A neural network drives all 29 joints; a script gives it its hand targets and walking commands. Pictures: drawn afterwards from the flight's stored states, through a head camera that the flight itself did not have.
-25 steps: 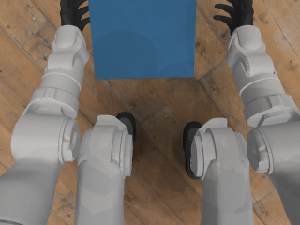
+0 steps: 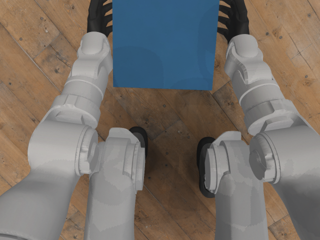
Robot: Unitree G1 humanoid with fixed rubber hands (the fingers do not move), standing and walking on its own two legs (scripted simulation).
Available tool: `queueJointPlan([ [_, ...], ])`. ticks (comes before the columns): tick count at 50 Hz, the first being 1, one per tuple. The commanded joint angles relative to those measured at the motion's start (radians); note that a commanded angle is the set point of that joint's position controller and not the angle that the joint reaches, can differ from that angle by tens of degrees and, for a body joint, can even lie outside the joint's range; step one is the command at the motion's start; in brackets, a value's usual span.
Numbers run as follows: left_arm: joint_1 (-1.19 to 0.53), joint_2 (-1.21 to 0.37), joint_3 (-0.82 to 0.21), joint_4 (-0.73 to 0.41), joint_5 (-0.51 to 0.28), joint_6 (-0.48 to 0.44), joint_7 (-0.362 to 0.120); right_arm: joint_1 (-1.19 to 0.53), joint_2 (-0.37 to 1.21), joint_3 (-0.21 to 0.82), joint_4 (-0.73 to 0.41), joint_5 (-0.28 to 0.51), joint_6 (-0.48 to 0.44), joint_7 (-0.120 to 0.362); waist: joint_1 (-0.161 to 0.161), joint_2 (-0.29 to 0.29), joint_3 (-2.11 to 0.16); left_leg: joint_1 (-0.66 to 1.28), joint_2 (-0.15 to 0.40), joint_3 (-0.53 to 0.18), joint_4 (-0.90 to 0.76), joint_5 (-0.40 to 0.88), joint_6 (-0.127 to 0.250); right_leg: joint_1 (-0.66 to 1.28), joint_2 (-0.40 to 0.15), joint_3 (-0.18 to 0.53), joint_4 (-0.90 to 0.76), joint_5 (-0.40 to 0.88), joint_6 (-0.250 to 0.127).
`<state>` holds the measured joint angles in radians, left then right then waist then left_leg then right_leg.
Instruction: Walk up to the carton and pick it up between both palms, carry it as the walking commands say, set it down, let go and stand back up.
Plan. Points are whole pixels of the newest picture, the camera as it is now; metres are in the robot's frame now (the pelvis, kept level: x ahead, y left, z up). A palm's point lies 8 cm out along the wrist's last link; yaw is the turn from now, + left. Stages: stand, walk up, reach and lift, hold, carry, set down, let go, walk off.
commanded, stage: reach and lift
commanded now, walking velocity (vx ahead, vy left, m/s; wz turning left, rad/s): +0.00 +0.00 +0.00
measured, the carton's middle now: (164, 32) +0.53 +0.05 -0.25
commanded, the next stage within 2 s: none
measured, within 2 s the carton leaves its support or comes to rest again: leaves its support in 0.46 s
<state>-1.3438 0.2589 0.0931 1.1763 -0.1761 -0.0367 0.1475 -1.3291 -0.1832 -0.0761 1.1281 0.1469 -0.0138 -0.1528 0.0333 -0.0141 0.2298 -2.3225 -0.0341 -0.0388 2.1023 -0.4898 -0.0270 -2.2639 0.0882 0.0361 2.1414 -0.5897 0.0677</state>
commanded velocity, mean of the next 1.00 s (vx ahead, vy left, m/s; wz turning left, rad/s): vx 0.00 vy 0.00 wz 0.00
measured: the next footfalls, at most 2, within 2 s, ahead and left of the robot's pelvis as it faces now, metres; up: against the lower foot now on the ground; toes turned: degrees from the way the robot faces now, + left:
none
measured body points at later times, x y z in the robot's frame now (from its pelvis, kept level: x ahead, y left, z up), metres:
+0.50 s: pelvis +0.00 +0.00 -0.01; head +0.35 +0.01 +0.27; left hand +0.52 +0.16 -0.19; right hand +0.54 -0.11 -0.18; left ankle +0.13 +0.12 -0.35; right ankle +0.11 -0.13 -0.35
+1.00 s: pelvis +0.00 +0.00 +0.00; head +0.33 +0.03 +0.31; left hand +0.53 +0.16 -0.14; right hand +0.54 -0.10 -0.12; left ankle +0.13 +0.13 -0.35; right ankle +0.11 -0.13 -0.35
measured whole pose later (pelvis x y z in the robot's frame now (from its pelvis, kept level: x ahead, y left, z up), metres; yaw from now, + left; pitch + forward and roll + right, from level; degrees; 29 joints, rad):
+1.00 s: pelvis +0.00 +0.00 +0.00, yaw -2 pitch +41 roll -1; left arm -1.21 0.11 0.36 0.88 0.07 0.18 0.13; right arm -1.25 -0.06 -0.33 0.90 -0.07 0.17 -0.16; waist 0.03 -0.05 0.09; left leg -2.32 -0.09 -0.07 2.13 -0.53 -0.07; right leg -2.28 0.16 0.06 2.15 -0.59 0.10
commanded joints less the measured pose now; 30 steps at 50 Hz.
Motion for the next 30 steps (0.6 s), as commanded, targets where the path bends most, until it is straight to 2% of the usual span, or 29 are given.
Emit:
queueJointPlan([
  [1, -0.233, -0.054, -0.044, -0.106, -0.01, -0.02, -0.011, -0.205, -0.013, -0.002, -0.118, -0.03, -0.035, -0.014, -0.042, 0.0, -1.068, 0.721, -0.045, 0.048, -0.142, 0.293, -0.018, 0.428, 0.021, -0.093, -0.191, 0.264, -0.013],
  [2, -0.235, -0.053, -0.041, -0.122, -0.004, -0.021, -0.011, -0.205, -0.011, -0.009, -0.137, -0.033, -0.039, -0.021, -0.048, 0.021, -1.068, 0.716, -0.045, 0.05, -0.138, 0.301, -0.02, 0.434, 0.024, -0.083, -0.196, 0.279, -0.017],
  [3, -0.259, -0.061, -0.045, -0.136, -0.008, -0.024, -0.013, -0.208, 0.016, -0.006, -0.132, -0.041, -0.036, -0.02, -0.047, 0.0, -1.04, 0.687, -0.05, 0.051, -0.143, 0.29, -0.018, 0.425, 0.028, -0.087, -0.198, 0.276, -0.016],
  [4, -0.262, -0.083, -0.064, -0.143, -0.013, -0.026, -0.012, -0.222, 0.024, 0.008, -0.145, -0.026, -0.04, -0.019, -0.037, 0.023, -1.083, 0.738, -0.05, 0.052, -0.141, 0.303, -0.019, 0.444, 0.03, -0.086, -0.189, 0.283, -0.018],
  [5, -0.254, -0.097, -0.058, -0.144, -0.018, -0.027, -0.013, -0.23, 0.034, 0.013, -0.161, -0.042, -0.04, -0.02, -0.046, -0.001, -1.046, 0.691, -0.054, 0.049, -0.137, 0.308, -0.017, 0.416, 0.029, -0.085, -0.195, 0.285, -0.018],
  [6, -0.279, -0.143, -0.08, -0.139, -0.015, -0.024, -0.022, -0.24, 0.078, 0.035, -0.136, -0.037, -0.038, -0.011, -0.042, 0.008, -1.04, 0.689, -0.054, 0.05, -0.144, 0.294, -0.018, 0.422, 0.032, -0.081, -0.199, 0.276, -0.02],
  [7, -0.291, -0.137, -0.084, -0.139, -0.025, -0.027, -0.02, -0.269, 0.096, 0.043, -0.156, -0.027, -0.037, -0.011, -0.04, -0.015, -1.056, 0.698, -0.055, 0.046, -0.147, 0.279, -0.013, 0.444, 0.031, -0.084, -0.197, 0.266, -0.017],
  [8, -0.302, -0.196, -0.094, -0.129, -0.022, -0.02, -0.032, -0.276, 0.128, 0.054, -0.146, -0.033, -0.035, 0.0, -0.039, -0.002, -1.043, 0.688, -0.057, 0.055, -0.142, 0.268, -0.016, 0.432, 0.034, -0.084, -0.199, 0.251, -0.021],
  [9, -0.321, -0.236, -0.108, -0.128, -0.012, -0.02, -0.043, -0.302, 0.194, 0.073, -0.152, -0.021, -0.029, 0.011, -0.014, 0.019, -1.058, 0.701, -0.056, 0.058, -0.145, 0.268, -0.015, 0.44, 0.04, -0.077, -0.196, 0.25, -0.021],
  [10, -0.355, -0.294, -0.121, -0.129, -0.018, -0.016, -0.055, -0.32, 0.248, 0.076, -0.15, -0.023, -0.026, 0.023, -0.031, 0.009, -1.046, 0.702, -0.057, 0.053, -0.144, 0.263, -0.012, 0.422, 0.04, -0.086, -0.192, 0.25, -0.02],
  [12, -0.42, -0.421, -0.13, -0.133, 0.002, -0.009, -0.093, -0.406, 0.406, 0.113, -0.17, -0.025, -0.016, 0.058, -0.009, -0.004, -1.034, 0.661, -0.067, 0.055, -0.135, 0.244, -0.001, 0.414, 0.049, -0.08, -0.183, 0.248, -0.018],
  [15, -0.557, -0.684, -0.15, -0.169, 0.016, 0.014, -0.168, -0.511, 0.676, 0.13, -0.152, -0.069, 0.006, 0.124, -0.037, -0.041, -1.025, 0.607, -0.086, 0.059, -0.119, 0.212, 0.001, 0.423, 0.064, -0.084, -0.179, 0.241, -0.025],
  [16, -0.558, -0.713, -0.145, -0.172, 0.031, 0.028, -0.183, -0.53, 0.697, 0.12, -0.156, -0.081, 0.018, 0.137, -0.02, -0.031, -1.035, 0.61, -0.09, 0.066, -0.114, 0.202, 0.002, 0.417, 0.065, -0.086, -0.164, 0.229, -0.026],
  [17, -0.556, -0.744, -0.124, -0.158, 0.061, 0.042, -0.196, -0.521, 0.717, 0.089, -0.147, -0.107, 0.029, 0.151, -0.028, -0.017, -0.995, 0.58, -0.093, 0.074, -0.115, 0.166, 0.004, 0.378, 0.07, -0.087, -0.17, 0.192, -0.03],
  [18, -0.569, -0.763, -0.108, -0.161, 0.077, 0.053, -0.211, -0.53, 0.763, 0.09, -0.147, -0.114, 0.039, 0.166, -0.015, -0.031, -0.998, 0.56, -0.093, 0.083, -0.105, 0.167, 0.004, 0.4, 0.071, -0.078, -0.178, 0.197, -0.031],
  [20, -0.562, -0.808, -0.081, -0.168, 0.097, 0.072, -0.238, -0.541, 0.811, 0.082, -0.171, -0.14, 0.059, 0.189, -0.026, -0.078, -1.004, 0.549, -0.097, 0.078, -0.091, 0.163, 0.012, 0.389, 0.071, -0.092, -0.168, 0.187, -0.025],
  [21, -0.56, -0.842, -0.076, -0.173, 0.117, 0.083, -0.246, -0.553, 0.846, 0.06, -0.191, -0.146, 0.067, 0.202, -0.009, -0.028, -0.977, 0.545, -0.103, 0.087, -0.105, 0.17, 0.016, 0.355, 0.079, -0.098, -0.162, 0.194, -0.03],
  [22, -0.562, -0.841, -0.075, -0.19, 0.115, 0.087, -0.254, -0.541, 0.874, 0.074, -0.173, -0.145, 0.079, 0.212, -0.01, -0.066, -0.998, 0.548, -0.101, 0.084, -0.091, 0.188, 0.017, 0.384, 0.076, -0.095, -0.161, 0.214, -0.027],
  [23, -0.554, -0.875, -0.073, -0.193, 0.116, 0.096, -0.263, -0.531, 0.88, 0.064, -0.189, -0.158, 0.084, 0.218, -0.025, -0.066, -0.989, 0.538, -0.107, 0.091, -0.084, 0.195, 0.016, 0.378, 0.08, -0.101, -0.161, 0.221, -0.025],
  [24, -0.548, -0.866, -0.07, -0.205, 0.13, 0.104, -0.267, -0.527, 0.892, 0.064, -0.192, -0.149, 0.092, 0.223, -0.002, -0.045, -1.008, 0.562, -0.101, 0.093, -0.079, 0.211, 0.016, 0.388, 0.081, -0.092, -0.152, 0.232, -0.026],
  [25, -0.514, -0.896, -0.057, -0.205, 0.147, 0.11, -0.274, -0.522, 0.917, 0.057, -0.186, -0.158, 0.095, 0.23, 0.008, -0.056, -0.99, 0.543, -0.107, 0.098, -0.079, 0.225, 0.019, 0.388, 0.084, -0.093, -0.162, 0.243, -0.023],
  [26, -0.508, -0.907, -0.058, -0.206, 0.155, 0.113, -0.273, -0.528, 0.937, 0.074, -0.202, -0.142, 0.097, 0.235, 0.038, -0.044, -1.02, 0.565, -0.104, 0.106, -0.07, 0.239, 0.018, 0.397, 0.088, -0.09, -0.151, 0.249, -0.024],
  [27, -0.49, -0.926, -0.05, -0.203, 0.157, 0.117, -0.278, -0.519, 0.947, 0.074, -0.198, -0.15, 0.103, 0.238, 0.029, -0.063, -1.007, 0.566, -0.108, 0.098, -0.071, 0.254, 0.02, 0.38, 0.09, -0.095, -0.149, 0.26, -0.023],
  [28, -0.47, -0.943, -0.053, -0.209, 0.156, 0.12, -0.281, -0.509, 0.963, 0.081, -0.2, -0.149, 0.106, 0.241, 0.04, -0.06, -1.027, 0.569, -0.109, 0.105, -0.068, 0.273, 0.02, 0.398, 0.093, -0.095, -0.144, 0.279, -0.024],
  [29, -0.469, -0.945, -0.053, -0.209, 0.155, 0.123, -0.281, -0.491, 0.975, 0.089, -0.194, -0.151, 0.112, 0.241, 0.031, -0.084, -1.027, 0.585, -0.104, 0.093, -0.066, 0.285, 0.021, 0.397, 0.094, -0.099, -0.145, 0.291, -0.019],
  [30, -0.453, -0.943, -0.058, -0.222, 0.162, 0.126, -0.281, -0.49, 0.977, 0.095, -0.213, -0.142, 0.113, 0.243, 0.044, -0.063, -1.046, 0.603, -0.106, 0.101, -0.066, 0.304, 0.021, 0.388, 0.095, -0.099, -0.143, 0.3, -0.019],
])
